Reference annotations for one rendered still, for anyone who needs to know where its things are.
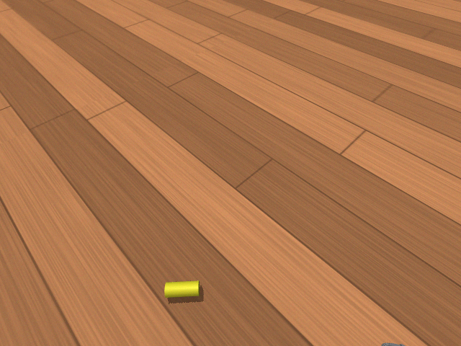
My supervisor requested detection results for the can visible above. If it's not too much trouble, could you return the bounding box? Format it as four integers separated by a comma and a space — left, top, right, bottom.
164, 280, 200, 298

